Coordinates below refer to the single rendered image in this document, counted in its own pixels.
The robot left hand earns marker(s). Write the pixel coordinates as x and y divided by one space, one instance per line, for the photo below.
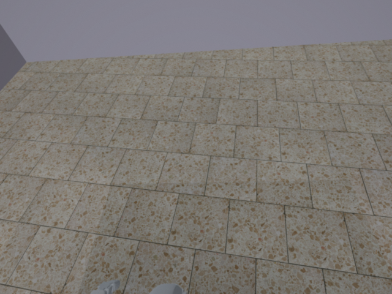
107 287

